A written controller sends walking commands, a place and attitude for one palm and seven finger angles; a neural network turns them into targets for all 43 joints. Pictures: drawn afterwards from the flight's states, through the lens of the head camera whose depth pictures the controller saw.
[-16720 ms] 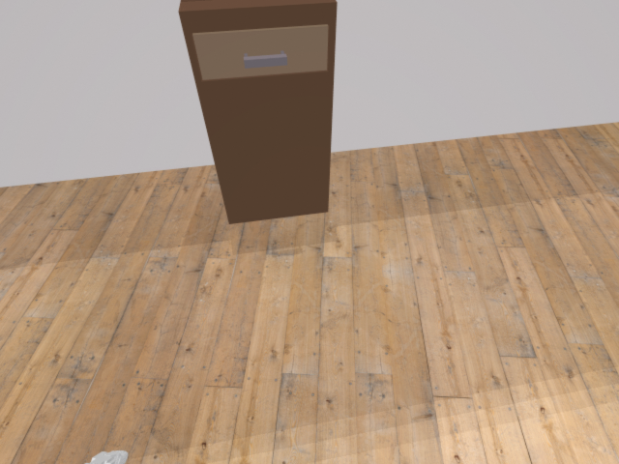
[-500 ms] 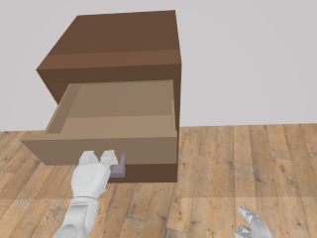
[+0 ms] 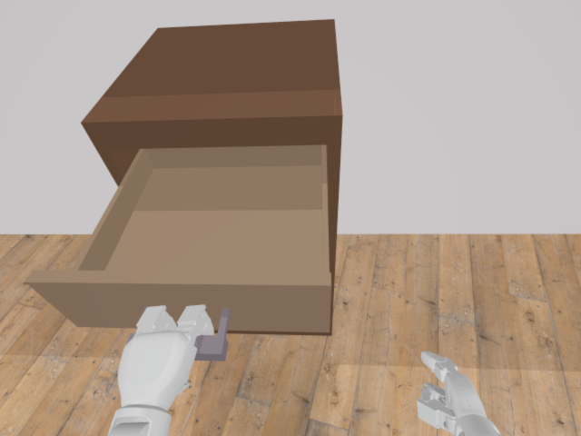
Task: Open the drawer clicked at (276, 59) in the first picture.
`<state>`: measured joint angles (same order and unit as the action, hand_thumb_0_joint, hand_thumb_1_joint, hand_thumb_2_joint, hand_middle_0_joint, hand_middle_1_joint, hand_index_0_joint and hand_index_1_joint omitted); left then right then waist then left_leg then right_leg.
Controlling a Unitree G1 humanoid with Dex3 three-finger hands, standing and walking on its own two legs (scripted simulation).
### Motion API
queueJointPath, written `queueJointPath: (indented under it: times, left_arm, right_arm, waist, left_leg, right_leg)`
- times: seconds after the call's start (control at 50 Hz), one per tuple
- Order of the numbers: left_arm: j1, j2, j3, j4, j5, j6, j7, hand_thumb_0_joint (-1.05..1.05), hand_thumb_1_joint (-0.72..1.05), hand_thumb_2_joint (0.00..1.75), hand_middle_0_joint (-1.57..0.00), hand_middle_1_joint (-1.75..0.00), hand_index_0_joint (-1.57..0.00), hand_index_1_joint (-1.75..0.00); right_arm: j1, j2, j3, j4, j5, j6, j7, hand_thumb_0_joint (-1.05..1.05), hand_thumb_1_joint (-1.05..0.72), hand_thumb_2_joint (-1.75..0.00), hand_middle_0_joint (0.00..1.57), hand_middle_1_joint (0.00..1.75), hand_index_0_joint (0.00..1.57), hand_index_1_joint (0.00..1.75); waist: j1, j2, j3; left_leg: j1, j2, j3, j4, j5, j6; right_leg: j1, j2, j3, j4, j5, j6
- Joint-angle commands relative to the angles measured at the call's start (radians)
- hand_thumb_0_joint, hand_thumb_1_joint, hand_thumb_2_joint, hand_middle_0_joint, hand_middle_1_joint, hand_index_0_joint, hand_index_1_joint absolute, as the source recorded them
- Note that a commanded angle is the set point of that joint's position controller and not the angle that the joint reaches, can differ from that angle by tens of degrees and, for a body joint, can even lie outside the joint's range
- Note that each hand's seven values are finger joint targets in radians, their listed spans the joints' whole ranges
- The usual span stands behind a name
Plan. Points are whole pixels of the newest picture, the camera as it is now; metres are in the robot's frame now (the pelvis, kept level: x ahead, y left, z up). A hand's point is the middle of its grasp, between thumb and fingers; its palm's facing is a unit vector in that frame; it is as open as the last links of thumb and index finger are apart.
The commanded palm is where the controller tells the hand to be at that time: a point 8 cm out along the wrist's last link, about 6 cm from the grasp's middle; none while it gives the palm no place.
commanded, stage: pull the drawer open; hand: left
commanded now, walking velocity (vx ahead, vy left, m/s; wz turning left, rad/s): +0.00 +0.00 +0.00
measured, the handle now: (181, 330) +0.25 +0.19 +0.01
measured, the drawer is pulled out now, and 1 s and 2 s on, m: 0.29 0.30 0.29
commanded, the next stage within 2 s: open the thumb to release the handle in 0.24 s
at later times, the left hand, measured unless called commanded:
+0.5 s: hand (172, 373) +0.20 +0.19 -0.01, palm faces +0.04 -0.13 -0.99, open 6.1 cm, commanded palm +0.17 +0.19 +0.05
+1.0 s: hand (173, 376) +0.20 +0.19 -0.01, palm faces +0.03 -0.16 -0.99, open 13.5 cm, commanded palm +0.18 +0.18 +0.05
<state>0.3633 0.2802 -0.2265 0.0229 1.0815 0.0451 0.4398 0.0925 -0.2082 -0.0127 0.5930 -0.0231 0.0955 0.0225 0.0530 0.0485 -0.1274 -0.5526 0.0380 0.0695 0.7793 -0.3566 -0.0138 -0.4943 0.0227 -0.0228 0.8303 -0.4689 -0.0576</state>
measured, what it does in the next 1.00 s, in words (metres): stands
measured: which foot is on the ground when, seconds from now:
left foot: down 0.00-1.00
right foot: down 0.00-1.00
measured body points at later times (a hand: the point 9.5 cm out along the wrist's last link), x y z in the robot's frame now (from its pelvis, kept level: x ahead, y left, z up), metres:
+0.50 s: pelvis +0.00 +0.00 -0.01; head +0.03 -0.04 +0.44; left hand +0.20 +0.19 +0.05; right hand +0.20 -0.23 -0.12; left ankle +0.02 +0.13 -0.70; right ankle -0.03 -0.08 -0.70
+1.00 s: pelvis +0.00 +0.00 -0.01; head +0.02 -0.04 +0.44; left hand +0.19 +0.19 +0.05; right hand +0.21 -0.21 -0.11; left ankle +0.02 +0.13 -0.70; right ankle -0.03 -0.08 -0.70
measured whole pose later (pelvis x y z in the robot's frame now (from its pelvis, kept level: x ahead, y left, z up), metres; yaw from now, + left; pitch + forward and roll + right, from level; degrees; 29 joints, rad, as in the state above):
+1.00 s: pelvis +0.00 +0.00 -0.01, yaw +1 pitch +9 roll +1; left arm 0.38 0.27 -0.21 -0.03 1.07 0.07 0.44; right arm 0.12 -0.23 -0.02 0.56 -0.03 0.10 0.04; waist 0.06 0.06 -0.14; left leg -0.63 0.03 0.04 0.85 -0.38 -0.02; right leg -0.55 0.02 -0.05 0.89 -0.49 -0.06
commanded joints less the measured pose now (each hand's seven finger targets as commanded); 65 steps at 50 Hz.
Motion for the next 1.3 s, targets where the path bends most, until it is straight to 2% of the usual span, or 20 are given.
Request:
queueJointPath:
  times: [0.0,0.06,0.1,0.18,0.22,0.28,0.3,0.32,0.34,0.38,0.4,0.48,0.56,0.72,0.86,0.92,1.1,1.18,1.22,1.28]
  left_arm:
    - [0.052,0.126,0.161,-0.204,-0.021,0.021,0.046,0.0,0.9,0.9,-0.4,-1.35,-0.4,-1.35]
    - [0.096,0.16,0.204,-0.228,-0.022,0.011,0.055,0.0,0.9,0.9,-0.4,-1.35,-0.4,-1.35]
    - [0.129,0.119,0.159,-0.233,-0.02,0.008,0.054,0.0,0.9,0.9,-0.4,-1.35,-0.4,-1.35]
    - [0.256,0.143,0.185,-0.273,-0.03,-0.006,0.053,0.0,0.9,0.9,-0.4,-1.35,-0.4,-1.35]
    - [0.249,0.137,0.171,-0.287,-0.03,-0.009,0.051,0.0,0.9,0.9,-0.4,-1.35,-0.4,-1.35]
    - [0.299,0.166,0.216,-0.288,-0.031,-0.018,0.063,0.0,0.9,0.9,-0.4,-1.35,-0.4,-1.35]
    - [0.309,0.14,0.191,-0.3,-0.029,-0.021,0.067,0.0,0.9,0.9,-0.4,-1.35,-0.4,-1.35]
    - [-0.056,0.13,0.134,-0.312,0.001,-0.006,0.074,0.0,0.9,0.9,-0.4,-1.35,-0.4,-1.35]
    - [-0.041,0.144,0.179,-0.306,0.01,-0.006,0.088,0.0,0.83,0.87,-0.4,-1.34,-0.4,-1.34]
    - [0.055,0.156,0.207,-0.226,0.001,0.013,0.101,0.0,0.69,0.81,-0.38,-1.33,-0.38,-1.33]
    - [0.049,0.114,0.156,-0.227,-0.011,0.02,0.095,0.0,0.62,0.78,-0.38,-1.32,-0.38,-1.32]
    - [-0.025,0.128,0.137,-0.246,-0.021,0.041,0.068,0.0,0.34,0.66,-0.36,-1.29,-0.36,-1.29]
    - [0.016,0.135,0.138,-0.193,-0.027,0.041,0.037,0.0,0.06,0.54,-0.34,-1.26,-0.34,-1.26]
    - [-0.047,0.102,0.089,-0.225,-0.016,0.009,0.018,0.0,-0.5,0.3,-0.3,-1.2,-0.3,-1.2]
    - [-0.018,0.116,0.112,-0.22,-0.008,0.003,0.027,0.0,-0.5,0.3,-0.3,-1.2,-0.3,-1.2]
    - [-0.009,0.071,0.059,-0.225,-0.007,0.005,0.029,0.0,-0.5,0.3,-0.3,-1.2,-0.3,-1.2]
    - [-0.132,0.092,0.075,-0.189,0.0,0.029,0.037,0.0,-0.5,0.3,-0.3,-1.2,-0.3,-1.2]
    - [-0.115,0.111,0.094,-0.178,-0.009,0.036,0.035,0.0,-0.5,0.3,-0.3,-1.2,-0.3,-1.2]
    - [-0.192,0.092,0.066,-0.164,-0.001,0.041,0.033,0.0,-0.5,0.3,-0.3,-1.2,-0.3,-1.2]
    - [-0.212,0.135,0.098,-0.251,-0.009,0.042,0.033,0.0,-0.5,0.3,-0.3,-1.2,-0.3,-1.2]
  right_arm:
    - [-0.137,-0.089,-0.031,-0.17,-0.005,-0.05,-0.001,0.0,-0.9,-0.9,0.2,0.3,0.2,0.3]
    - [-0.13,-0.089,-0.033,-0.175,-0.009,-0.052,0.002,0.0,-0.9,-0.9,0.2,0.3,0.2,0.3]
    - [-0.13,-0.086,-0.032,-0.184,-0.009,-0.053,0.01,0.0,-0.9,-0.9,0.2,0.3,0.2,0.3]
    - [-0.129,-0.086,-0.028,-0.205,-0.009,-0.055,0.029,0.0,-0.9,-0.9,0.2,0.3,0.2,0.3]
    - [-0.127,-0.09,-0.03,-0.207,-0.012,-0.053,0.034,0.0,-0.9,-0.9,0.2,0.3,0.2,0.3]
    - [-0.121,-0.09,-0.027,-0.209,-0.014,-0.056,0.036,0.0,-0.9,-0.9,0.2,0.3,0.2,0.3]
    - [-0.111,-0.09,-0.033,-0.212,-0.014,-0.056,0.04,0.0,-0.9,-0.9,0.2,0.3,0.2,0.3]
    - [-0.12,-0.109,-0.031,-0.171,-0.029,-0.043,0.035,0.0,-0.9,-0.9,0.2,0.3,0.2,0.3]
    - [-0.096,-0.098,-0.051,-0.178,-0.029,-0.05,0.025,0.0,-0.9,-0.9,0.2,0.3,0.2,0.3]
    - [-0.097,-0.097,-0.044,-0.175,-0.021,-0.056,0.017,0.0,-0.9,-0.9,0.2,0.3,0.2,0.3]
    - [-0.091,-0.098,-0.047,-0.179,-0.017,-0.056,0.013,0.0,-0.9,-0.9,0.2,0.3,0.2,0.3]
    - [-0.104,-0.103,-0.041,-0.17,-0.012,-0.052,0.002,0.0,-0.9,-0.9,0.2,0.3,0.2,0.3]
    - [-0.102,-0.1,-0.034,-0.171,-0.001,-0.053,-0.008,0.0,-0.9,-0.9,0.2,0.3,0.2,0.3]
    - [-0.099,-0.094,-0.033,-0.178,-0.011,-0.055,-0.001,0.0,-0.9,-0.9,0.2,0.3,0.2,0.3]
    - [-0.097,-0.095,-0.034,-0.188,-0.009,-0.051,0.008,0.0,-0.9,-0.9,0.2,0.3,0.2,0.3]
    - [-0.099,-0.092,-0.033,-0.196,-0.013,-0.048,0.017,0.0,-0.9,-0.9,0.2,0.3,0.2,0.3]
    - [-0.097,-0.095,-0.036,-0.178,-0.006,-0.044,0.0,0.0,-0.9,-0.9,0.2,0.3,0.2,0.3]
    - [-0.103,-0.094,-0.03,-0.177,-0.003,-0.045,-0.004,0.0,-0.9,-0.9,0.2,0.3,0.2,0.3]
    - [-0.107,-0.096,-0.031,-0.168,-0.004,-0.039,-0.007,0.0,-0.9,-0.9,0.2,0.3,0.2,0.3]
    - [-0.109,-0.092,-0.033,-0.179,-0.002,-0.042,-0.012,0.0,-0.9,-0.9,0.2,0.3,0.2,0.3]
  waist:
    - [0.033,-0.076,-0.118]
    - [0.039,-0.075,-0.138]
    - [0.039,-0.065,-0.12]
    - [0.061,-0.065,-0.156]
    - [0.045,-0.088,-0.136]
    - [0.056,-0.086,-0.158]
    - [0.047,-0.076,-0.152]
    - [-0.036,-0.079,-0.144]
    - [-0.009,-0.047,-0.167]
    - [0.011,-0.075,-0.184]
    - [-0.003,-0.094,-0.166]
    - [0.001,-0.102,-0.217]
    - [0.002,-0.134,-0.156]
    - [-0.001,-0.097,-0.147]
    - [0.0,-0.089,-0.141]
    - [-0.001,-0.081,-0.142]
    - [-0.018,-0.103,-0.139]
    - [-0.002,-0.09,-0.164]
    - [-0.019,-0.092,-0.129]
    - [0.001,-0.057,-0.205]
  left_leg:
    - [0.125,-0.077,-0.027,-0.037,0.201,0.036]
    - [0.127,-0.077,-0.026,-0.024,0.2,0.035]
    - [0.121,-0.076,-0.027,-0.018,0.199,0.037]
    - [0.112,-0.075,-0.025,-0.001,0.23,0.033]
    - [0.095,-0.076,-0.027,0.01,0.223,0.035]
    - [0.078,-0.076,-0.025,0.019,0.234,0.032]
    - [0.071,-0.074,-0.027,0.023,0.246,0.034]
    - [0.076,-0.075,-0.042,0.047,0.211,0.035]
    - [0.088,-0.067,-0.033,0.048,0.197,0.038]
    - [0.084,-0.072,-0.031,0.044,0.192,0.035]
    - [0.072,-0.072,-0.032,0.041,0.186,0.04]
    - [0.1,-0.074,-0.028,0.027,0.201,0.042]
    - [0.084,-0.074,-0.031,0.007,0.184,0.044]
    - [0.115,-0.071,-0.035,0.006,0.165,0.048]
    - [0.104,-0.066,-0.037,0.009,0.168,0.044]
    - [0.105,-0.067,-0.038,0.016,0.173,0.046]
    - [0.097,-0.062,-0.04,0.009,0.135,0.049]
    - [0.103,-0.064,-0.038,0.002,0.146,0.048]
    - [0.105,-0.063,-0.04,-0.003,0.123,0.048]
    - [0.157,-0.061,-0.036,-0.019,0.142,0.051]
  right_leg:
    - [0.021,0.002,0.071,-0.142,0.468,0.022]
    - [0.025,0.002,0.08,-0.143,0.463,0.019]
    - [0.003,0.002,0.073,-0.135,0.449,0.019]
    - [0.021,0.003,0.084,-0.108,0.5,0.014]
    - [0.004,0.0,0.091,-0.106,0.523,0.018]
    - [0.02,-0.002,0.104,-0.088,0.581,0.017]
    - [0.016,-0.001,0.092,-0.075,0.603,0.016]
    - [-0.081,-0.01,0.106,-0.074,0.536,0.022]
    - [-0.066,-0.007,0.083,-0.081,0.491,0.024]
    - [-0.045,-0.002,0.082,-0.083,0.48,0.021]
    - [-0.037,-0.007,0.074,-0.088,0.509,0.027]
    - [-0.01,-0.013,0.075,-0.098,0.508,0.033]
    - [0.0,-0.01,0.061,-0.118,0.492,0.034]
    - [-0.047,-0.011,0.056,-0.137,0.384,0.032]
    - [-0.051,-0.004,0.051,-0.127,0.38,0.022]
    - [-0.068,-0.004,0.041,-0.116,0.374,0.024]
    - [-0.078,-0.005,0.042,-0.129,0.33,0.027]
    - [-0.055,-0.006,0.039,-0.129,0.34,0.027]
    - [-0.09,-0.005,0.038,-0.144,0.285,0.028]
    - [-0.044,-0.006,0.041,-0.155,0.278,0.022]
